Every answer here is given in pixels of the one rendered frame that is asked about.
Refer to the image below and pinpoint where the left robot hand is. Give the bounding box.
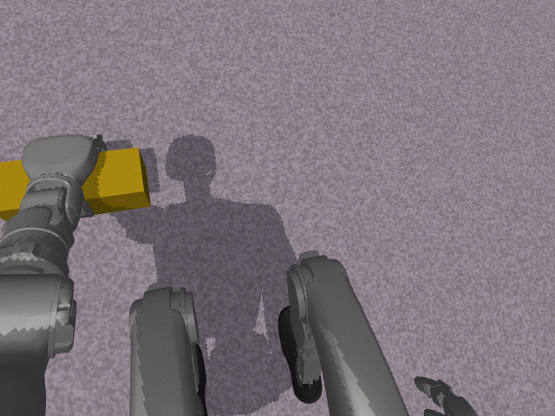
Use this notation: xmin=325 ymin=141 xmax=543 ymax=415
xmin=22 ymin=134 xmax=107 ymax=218

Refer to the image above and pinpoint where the carton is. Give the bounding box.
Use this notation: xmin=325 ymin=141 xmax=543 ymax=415
xmin=0 ymin=147 xmax=151 ymax=221

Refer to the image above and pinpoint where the right robot foot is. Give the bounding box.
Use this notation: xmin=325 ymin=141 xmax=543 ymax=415
xmin=278 ymin=306 xmax=322 ymax=404

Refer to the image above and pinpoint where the left robot arm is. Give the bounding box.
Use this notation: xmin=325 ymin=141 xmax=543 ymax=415
xmin=0 ymin=174 xmax=83 ymax=416

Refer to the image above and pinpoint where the right robot hand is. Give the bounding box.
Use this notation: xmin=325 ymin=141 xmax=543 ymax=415
xmin=415 ymin=376 xmax=479 ymax=416

